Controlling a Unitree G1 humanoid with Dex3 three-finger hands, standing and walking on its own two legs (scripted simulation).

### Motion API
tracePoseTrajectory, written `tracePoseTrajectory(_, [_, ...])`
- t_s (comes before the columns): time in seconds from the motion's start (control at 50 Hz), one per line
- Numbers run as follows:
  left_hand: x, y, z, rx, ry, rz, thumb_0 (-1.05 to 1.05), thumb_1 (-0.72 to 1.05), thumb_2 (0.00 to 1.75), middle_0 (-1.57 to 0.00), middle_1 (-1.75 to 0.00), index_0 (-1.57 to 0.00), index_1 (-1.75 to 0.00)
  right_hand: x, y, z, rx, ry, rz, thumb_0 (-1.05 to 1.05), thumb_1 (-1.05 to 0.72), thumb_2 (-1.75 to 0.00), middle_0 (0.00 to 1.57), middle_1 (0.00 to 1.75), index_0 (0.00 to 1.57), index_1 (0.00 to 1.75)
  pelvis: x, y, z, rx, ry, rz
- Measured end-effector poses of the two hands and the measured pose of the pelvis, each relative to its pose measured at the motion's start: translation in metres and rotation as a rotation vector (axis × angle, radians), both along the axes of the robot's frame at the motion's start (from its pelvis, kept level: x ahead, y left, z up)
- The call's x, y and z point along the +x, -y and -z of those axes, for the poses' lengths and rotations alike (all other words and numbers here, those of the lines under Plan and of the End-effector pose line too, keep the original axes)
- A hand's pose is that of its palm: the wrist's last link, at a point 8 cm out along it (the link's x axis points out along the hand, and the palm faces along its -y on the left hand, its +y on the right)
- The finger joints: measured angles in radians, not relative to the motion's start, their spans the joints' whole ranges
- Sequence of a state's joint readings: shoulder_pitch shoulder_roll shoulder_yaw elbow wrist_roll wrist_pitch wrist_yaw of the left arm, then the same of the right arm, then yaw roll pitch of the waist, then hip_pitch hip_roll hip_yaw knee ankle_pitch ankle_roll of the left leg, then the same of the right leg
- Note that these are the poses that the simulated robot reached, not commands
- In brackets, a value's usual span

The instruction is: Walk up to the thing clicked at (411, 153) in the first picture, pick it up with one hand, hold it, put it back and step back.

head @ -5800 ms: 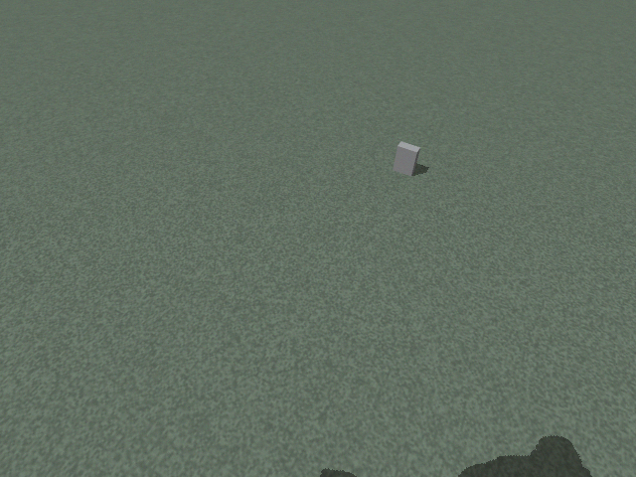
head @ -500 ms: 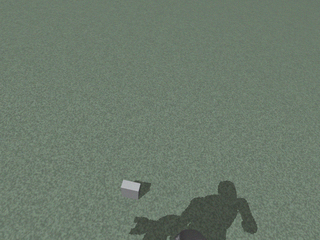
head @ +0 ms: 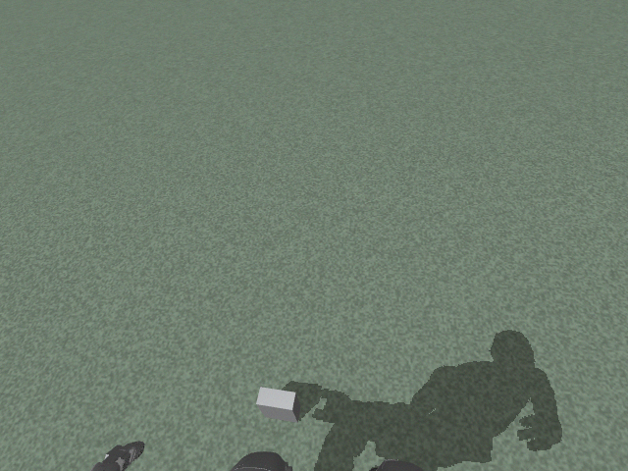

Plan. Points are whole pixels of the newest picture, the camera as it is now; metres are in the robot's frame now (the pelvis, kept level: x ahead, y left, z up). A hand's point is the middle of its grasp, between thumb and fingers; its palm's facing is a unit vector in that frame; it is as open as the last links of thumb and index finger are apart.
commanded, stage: walk up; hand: left
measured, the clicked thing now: (279, 405) +0.37 +0.17 -0.69
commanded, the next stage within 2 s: stand in 1.70 s
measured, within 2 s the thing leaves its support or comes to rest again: neither
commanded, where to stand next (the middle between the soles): +0.10 +0.02 m, yaw +1 degrees
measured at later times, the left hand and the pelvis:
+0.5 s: hand out of the picture +0.08 +0.28 -0.17, palm faces -0.01 -0.95 -0.30, open 7.4 cm; pelvis +0.03 +0.02 +0.00, yaw +1 degrees
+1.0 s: hand out of the picture +0.14 +0.26 -0.14, palm faces +0.01 -0.94 -0.33, open 7.4 cm; pelvis +0.06 +0.01 +0.02, yaw +1 degrees
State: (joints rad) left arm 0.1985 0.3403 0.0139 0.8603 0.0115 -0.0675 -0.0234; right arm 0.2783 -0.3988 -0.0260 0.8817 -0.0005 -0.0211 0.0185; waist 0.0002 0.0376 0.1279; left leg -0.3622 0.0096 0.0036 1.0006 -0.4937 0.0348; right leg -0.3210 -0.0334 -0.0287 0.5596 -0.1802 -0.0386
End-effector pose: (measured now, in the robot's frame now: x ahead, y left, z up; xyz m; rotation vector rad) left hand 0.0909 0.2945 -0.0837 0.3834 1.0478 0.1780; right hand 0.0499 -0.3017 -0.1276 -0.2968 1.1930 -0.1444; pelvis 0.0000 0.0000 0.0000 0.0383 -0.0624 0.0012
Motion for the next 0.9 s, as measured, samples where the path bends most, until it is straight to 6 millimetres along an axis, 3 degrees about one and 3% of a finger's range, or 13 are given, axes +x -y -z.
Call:
tracePoseTrajectory(0.1, [-0.001,-0.007,0.000,0.005,-0.018,-0.018,0.00,0.90,0.90,-0.21,-0.30,-0.21,-0.30,0.015,0.007,-0.008,-0.035,0.008,-0.008,0.00,-0.91,-0.90,0.20,0.30,0.21,0.30,0.012,-0.002,-0.002,-0.018,-0.001,-0.001])
tracePoseTrajectory(0.2, [-0.002,-0.024,0.021,-0.014,-0.047,-0.050,0.00,0.90,0.90,-0.21,-0.30,-0.21,-0.30,0.017,0.006,-0.013,-0.093,-0.020,0.002,0.00,-0.91,-0.90,0.20,0.30,0.20,0.30,0.019,-0.011,0.006,-0.041,0.001,-0.009])
tracePoseTrajectory(0.32, [0.000,-0.031,0.045,-0.075,-0.106,-0.083,0.00,0.91,0.90,-0.20,-0.30,-0.20,-0.30,0.017,-0.011,-0.023,-0.125,-0.037,0.016,0.01,-0.91,-0.90,0.20,0.30,0.20,0.30,0.025,-0.023,0.007,-0.037,-0.003,-0.009])
tracePoseTrajectory(0.42, [-0.009,-0.029,0.051,-0.095,-0.171,-0.088,0.00,0.91,0.90,-0.20,-0.30,-0.20,-0.30,0.038,-0.021,-0.028,-0.106,-0.017,-0.005,0.01,-0.91,-0.90,0.20,0.30,0.21,0.30,0.029,-0.024,0.002,-0.050,-0.009,-0.003])
tracePoseTrajectory(0.56, [-0.019,-0.025,0.040,-0.082,-0.218,-0.128,0.00,0.91,0.90,-0.21,-0.30,-0.20,-0.30,0.082,-0.031,-0.024,-0.053,0.029,-0.036,0.01,-0.91,-0.90,0.20,0.30,0.21,0.30,0.041,-0.020,-0.005,-0.050,-0.014,-0.014])
tracePoseTrajectory(0.7, [-0.009,-0.025,0.023,-0.046,-0.205,-0.147,0.00,0.91,0.90,-0.21,-0.30,-0.21,-0.30,0.119,-0.034,-0.022,-0.013,0.083,-0.048,0.01,-0.91,-0.90,0.20,0.30,0.21,0.30,0.050,-0.017,-0.010,-0.045,-0.015,-0.019])
tracePoseTrajectory(0.8, [0.010,-0.024,0.017,-0.034,-0.169,-0.142,0.00,0.91,0.90,-0.21,-0.30,-0.20,-0.30,0.126,-0.032,-0.023,-0.009,0.079,-0.043,0.00,-0.91,-0.90,0.20,0.30,0.21,0.30,0.054,-0.014,-0.013,-0.043,-0.016,-0.021])
tracePoseTrajectory(0.9, [0.028,-0.020,0.016,-0.042,-0.142,-0.123,0.00,0.91,0.90,-0.20,-0.30,-0.20,-0.30,0.118,-0.026,-0.024,-0.021,0.049,-0.024,0.00,-0.91,-0.90,0.20,0.30,0.21,0.30,0.056,-0.013,-0.015,-0.042,-0.017,-0.020])
